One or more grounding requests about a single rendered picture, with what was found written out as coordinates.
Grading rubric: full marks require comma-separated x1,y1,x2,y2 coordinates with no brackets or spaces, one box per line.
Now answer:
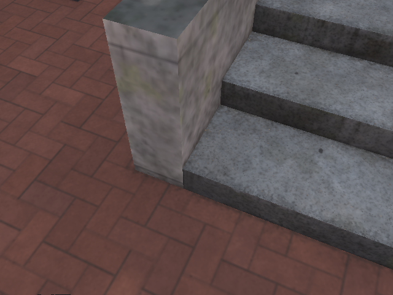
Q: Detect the stairs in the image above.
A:
182,0,393,270

